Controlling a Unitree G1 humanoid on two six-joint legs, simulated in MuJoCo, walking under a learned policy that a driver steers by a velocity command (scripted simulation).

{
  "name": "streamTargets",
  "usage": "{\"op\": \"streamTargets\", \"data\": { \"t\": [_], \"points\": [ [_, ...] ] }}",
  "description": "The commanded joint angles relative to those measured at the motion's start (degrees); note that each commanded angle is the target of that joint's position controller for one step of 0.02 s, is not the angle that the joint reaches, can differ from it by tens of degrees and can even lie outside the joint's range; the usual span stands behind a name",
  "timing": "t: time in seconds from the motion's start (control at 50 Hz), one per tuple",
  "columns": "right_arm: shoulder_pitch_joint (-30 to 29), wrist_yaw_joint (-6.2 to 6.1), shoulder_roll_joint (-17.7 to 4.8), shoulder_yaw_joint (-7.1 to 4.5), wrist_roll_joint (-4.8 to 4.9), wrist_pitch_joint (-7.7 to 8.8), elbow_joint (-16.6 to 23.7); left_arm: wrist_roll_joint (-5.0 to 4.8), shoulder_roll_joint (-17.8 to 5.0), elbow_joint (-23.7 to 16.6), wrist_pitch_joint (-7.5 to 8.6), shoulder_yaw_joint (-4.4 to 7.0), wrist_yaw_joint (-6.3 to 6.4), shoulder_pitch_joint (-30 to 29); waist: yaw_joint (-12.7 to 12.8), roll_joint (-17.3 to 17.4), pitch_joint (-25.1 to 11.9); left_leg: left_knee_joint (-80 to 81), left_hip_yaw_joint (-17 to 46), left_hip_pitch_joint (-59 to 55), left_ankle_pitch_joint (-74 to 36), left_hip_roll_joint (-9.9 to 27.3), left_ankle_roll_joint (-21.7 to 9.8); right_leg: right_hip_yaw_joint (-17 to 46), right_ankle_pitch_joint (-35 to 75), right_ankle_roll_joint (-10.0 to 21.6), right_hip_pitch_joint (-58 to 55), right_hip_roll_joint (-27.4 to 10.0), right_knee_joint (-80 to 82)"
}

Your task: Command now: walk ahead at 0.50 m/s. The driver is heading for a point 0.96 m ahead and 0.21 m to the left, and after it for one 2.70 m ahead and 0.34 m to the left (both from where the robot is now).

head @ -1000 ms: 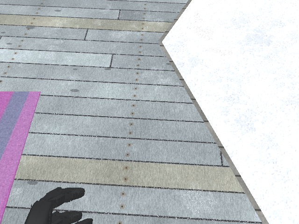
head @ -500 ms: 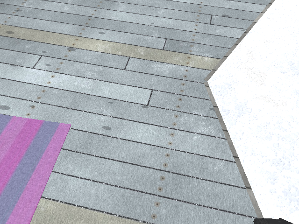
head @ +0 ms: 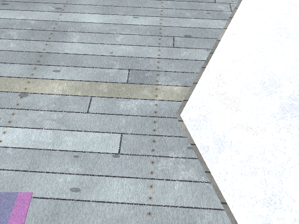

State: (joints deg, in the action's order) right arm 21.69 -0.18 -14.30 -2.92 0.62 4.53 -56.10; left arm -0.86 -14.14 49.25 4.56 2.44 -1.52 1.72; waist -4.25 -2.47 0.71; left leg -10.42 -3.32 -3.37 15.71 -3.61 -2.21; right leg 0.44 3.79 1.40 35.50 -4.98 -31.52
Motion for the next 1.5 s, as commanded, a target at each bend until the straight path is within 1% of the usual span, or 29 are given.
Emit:
{"op": "streamTargets", "data": {
  "t": [0.02,0.04,0.08,0.1,0.12,0.14,0.16,0.18,0.2,0.24,0.26,0.28,0.34,0.38,0.44,0.48,0.5,0.52,0.54,0.56,0.6,0.7,0.9,1.36,1.4,1.44,1.46,1.48,1.5],
  "points": [
    [2.51,-0.66,-9.82,-2.34,0.33,-0.55,0.71,-0.27,-4.77,-5.58,1.47,0.80,-1.04,-6.97,1.00,6.03,3.98,-1.34,7.36,-3.21,-24.83,18.98,-7.94,-0.14,-4.48,1.82,2.99,0.72,2.78],
    [1.29,-0.80,-10.07,-2.41,0.15,-0.88,0.92,-0.03,-5.70,-5.16,1.61,1.20,-1.13,-4.88,2.57,6.81,2.82,-4.57,6.88,-3.61,-33.33,18.50,-6.99,-0.95,-6.24,2.58,-0.97,2.07,3.65],
    [-0.48,-1.02,-9.62,-2.09,-0.20,-1.64,1.61,0.96,-9.56,-1.11,1.93,3.24,-0.80,8.34,9.30,7.13,-6.04,-20.78,3.83,-1.01,-49.81,13.73,-3.61,-3.69,0.42,5.17,-20.52,5.48,6.08],
    [0.04,-1.15,-8.11,-1.28,-1.13,-1.46,3.26,2.33,-13.40,0.94,2.01,4.08,-0.30,17.26,11.44,2.13,-14.65,-36.24,2.16,10.99,-34.34,10.03,-0.96,5.52,19.04,8.63,-39.05,-3.93,1.53],
    [9.96,-0.32,-0.01,1.22,-1.12,-0.54,2.14,2.39,-15.85,2.22,1.43,4.29,-0.21,19.72,7.30,-13.07,-23.59,-59.73,2.24,33.79,14.80,-0.87,3.42,29.32,28.23,20.99,-60.23,-20.01,3.07],
    [9.72,-0.18,-5.15,0.03,0.18,0.33,0.02,0.97,-10.66,1.68,0.91,3.00,-0.26,19.76,9.43,-7.09,-26.57,-68.37,12.24,36.94,22.75,-0.12,3.41,30.42,27.51,20.67,-59.36,-19.58,4.55],
    [3.13,-0.14,-8.36,-0.97,1.50,0.84,2.03,0.56,-8.96,0.86,0.74,2.33,0.04,15.01,9.53,-5.77,-17.64,-67.98,11.75,40.46,20.41,2.75,2.89,20.13,30.99,17.58,-51.63,-17.01,5.42],
    [-1.15,-0.63,-8.41,-1.05,1.40,0.82,3.18,0.78,-7.96,0.34,0.82,1.92,0.26,10.82,7.89,-1.67,-12.39,-63.99,9.44,40.01,16.32,5.59,3.05,14.70,30.59,15.35,-43.51,-14.23,7.57],
    [-4.02,-1.25,-8.01,-1.38,0.24,0.06,4.12,1.42,-6.79,0.42,1.01,1.50,0.27,7.92,6.13,2.20,-8.59,-59.73,7.82,37.14,11.88,7.70,2.95,12.10,27.18,13.44,-35.72,-12.30,10.89],
    [-0.65,-1.59,-4.99,-1.13,-0.16,-2.03,3.15,2.35,-4.65,1.32,1.31,0.76,0.08,4.61,2.37,-1.04,-6.94,-53.89,8.09,26.77,9.32,9.40,3.86,7.11,29.03,14.52,-24.36,-10.57,14.34],
    [0.42,-1.69,-2.75,-0.72,-0.09,-2.63,2.79,2.53,-4.24,1.82,1.41,0.62,0.04,3.70,1.39,-1.94,-6.36,-48.92,7.62,24.65,8.55,9.33,4.25,4.43,29.15,14.09,-21.80,-9.05,14.99],
    [-0.10,-1.97,-2.14,-0.52,0.05,-3.13,3.12,2.52,-4.82,2.27,1.23,0.71,0.30,2.41,0.61,-3.08,-5.96,-43.53,6.28,22.89,7.67,8.89,4.66,1.90,29.34,13.38,-19.94,-7.44,15.27],
    [-3.59,-2.30,-3.33,-0.52,-0.63,-4.01,3.94,2.19,-7.52,3.46,0.35,1.25,0.95,2.95,1.60,-3.17,-8.67,-32.45,4.87,18.69,-1.44,8.25,5.01,0.87,25.69,12.44,-20.27,-7.37,15.55],
    [-5.30,-2.23,-4.28,-0.85,-0.60,-4.96,4.06,1.88,-7.94,4.31,-0.47,1.19,1.24,3.36,2.13,-2.70,-8.37,-29.18,4.81,16.55,-4.33,8.21,4.58,1.88,13.04,11.83,-19.61,-7.75,16.78],
    [-7.82,-2.25,-4.55,-1.26,-1.23,-5.48,4.07,1.14,-6.51,5.12,-1.48,0.51,1.42,2.61,1.71,-1.83,-4.27,-19.92,3.82,12.32,-8.05,7.47,2.73,2.85,-11.46,8.71,-16.15,-5.58,16.79],
    [-9.31,-2.51,-6.64,-1.58,-2.05,-5.26,4.68,1.46,-3.95,6.52,-1.78,-0.41,1.44,5.97,2.88,1.58,-1.50,-13.09,7.39,9.67,-16.30,10.80,1.14,2.45,-23.12,3.86,-14.72,-1.72,14.32],
    [-10.72,-2.79,-9.92,-2.11,-1.49,-5.14,5.04,1.95,-4.16,7.08,-1.74,-0.13,1.41,9.82,6.52,7.26,-0.79,-14.19,9.08,9.66,-19.35,12.97,-0.32,0.32,-25.70,1.86,-13.56,2.20,12.38],
    [-11.98,-2.28,-8.73,-2.15,-0.97,-4.95,3.87,1.88,-2.77,7.21,-2.29,-0.50,1.85,10.93,7.35,11.73,-1.32,-12.69,9.26,16.18,-6.85,11.80,-1.07,-2.93,-21.96,0.66,-19.89,4.15,11.77],
    [-12.40,-1.93,-5.75,-1.65,-0.92,-4.65,4.01,1.76,-4.93,7.53,-2.86,-0.09,2.23,8.69,5.67,8.45,0.25,-11.23,8.03,19.13,-2.87,9.73,0.01,-2.73,-20.95,0.25,-21.59,3.81,10.82],
    [-12.83,-1.84,-5.13,-1.37,-1.31,-4.28,3.51,1.45,-5.01,7.29,-3.29,-0.02,2.57,7.62,5.66,7.71,0.49,-11.15,7.41,19.34,-4.15,9.33,1.05,-2.47,-19.52,0.49,-21.91,3.54,10.39],
    [-12.86,-1.59,-5.20,-1.34,-1.26,-3.50,2.71,1.66,-4.80,7.86,-3.80,-0.08,2.94,8.00,5.60,7.34,-0.27,-12.41,6.78,17.31,-10.61,8.69,1.53,-2.15,-15.69,0.65,-22.67,3.02,9.78],
    [-11.74,-1.84,-5.39,-1.27,-0.79,-3.14,0.74,1.07,-5.10,9.00,-3.74,0.17,2.93,7.47,4.79,5.01,-3.03,-14.83,5.98,13.41,-19.37,8.23,0.74,-2.05,-8.50,0.47,-24.68,2.34,8.27],
    [-12.53,-1.96,-4.84,-1.11,-0.68,-3.94,-1.75,0.95,-5.13,11.63,-4.59,0.34,3.43,8.58,4.76,2.60,-2.16,-14.86,4.97,12.83,-19.59,7.18,0.32,-2.19,-6.60,-0.21,-25.92,1.98,7.88],
    [-11.52,-2.39,-3.54,-0.46,-0.72,-4.71,-5.81,1.11,-3.26,14.50,-4.25,-0.24,3.93,12.40,4.51,2.59,1.34,-12.42,4.11,14.57,-9.99,5.92,1.06,-2.13,-14.54,-0.45,-23.65,2.00,10.38],
    [-10.10,-2.52,-3.24,-0.48,-0.37,-4.88,-6.65,0.63,-3.73,15.28,-4.48,0.08,4.14,14.32,4.67,1.58,1.10,-14.15,1.94,15.93,5.01,3.71,0.65,-2.17,-29.60,0.70,-23.19,2.66,11.04],
    [-10.67,-2.62,-3.17,-0.60,-0.16,-4.42,-5.75,-0.02,-6.30,14.44,-4.37,1.07,4.34,14.82,5.33,-1.27,4.94,-18.96,0.05,22.25,17.81,2.24,-0.12,3.67,-46.66,4.08,-20.19,-0.93,13.64],
    [-11.72,-2.40,-3.01,-0.65,-0.09,-3.75,-5.01,-0.39,-7.23,14.44,-3.94,1.53,4.38,16.93,6.13,-2.86,6.47,-22.46,-0.13,26.84,17.75,2.59,-0.44,8.74,-51.51,6.15,-20.68,-4.61,16.41],
    [-12.37,-1.89,-1.58,-0.45,0.17,-2.87,-4.36,-0.65,-8.71,14.75,-3.35,2.17,4.33,18.67,6.59,-6.92,7.00,-29.80,-1.73,29.50,12.67,2.40,-0.25,15.85,-54.42,8.88,-22.03,-10.12,20.53],
    [-12.83,-1.38,-1.07,-0.41,0.39,-2.15,-3.87,-0.65,-9.38,14.65,-2.78,2.61,4.26,18.92,6.55,-8.27,7.92,-35.85,-0.21,31.04,9.78,4.70,-0.91,21.68,-53.84,11.37,-21.28,-14.90,22.92]
  ]
}}
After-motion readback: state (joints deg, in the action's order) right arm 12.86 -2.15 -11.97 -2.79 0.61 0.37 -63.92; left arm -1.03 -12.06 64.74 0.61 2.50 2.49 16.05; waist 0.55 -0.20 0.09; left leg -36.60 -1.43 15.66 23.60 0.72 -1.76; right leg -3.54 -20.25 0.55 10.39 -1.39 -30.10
